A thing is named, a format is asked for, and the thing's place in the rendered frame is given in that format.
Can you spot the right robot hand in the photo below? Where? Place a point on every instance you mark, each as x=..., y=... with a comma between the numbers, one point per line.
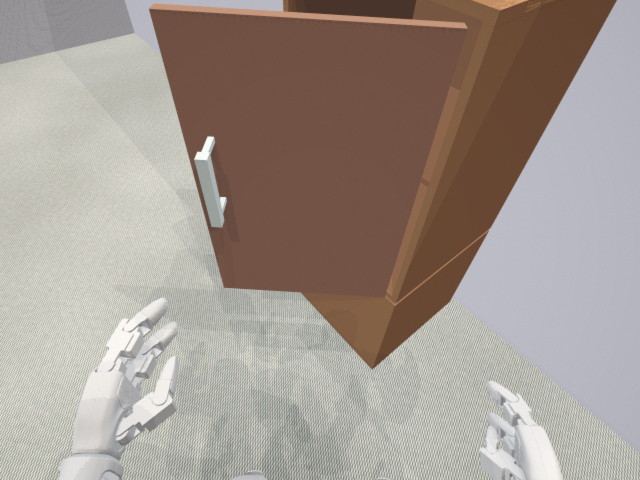
x=527, y=446

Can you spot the left robot shin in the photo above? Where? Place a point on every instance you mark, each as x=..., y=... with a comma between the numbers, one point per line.
x=254, y=472

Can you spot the handle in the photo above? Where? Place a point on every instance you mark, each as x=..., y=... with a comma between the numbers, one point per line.
x=215, y=204

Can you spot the left robot forearm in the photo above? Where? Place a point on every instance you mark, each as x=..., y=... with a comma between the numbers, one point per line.
x=90, y=466

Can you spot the left robot hand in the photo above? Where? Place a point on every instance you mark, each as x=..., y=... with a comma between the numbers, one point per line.
x=113, y=387

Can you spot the cupboard door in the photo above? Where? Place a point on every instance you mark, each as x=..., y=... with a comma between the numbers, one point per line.
x=323, y=125

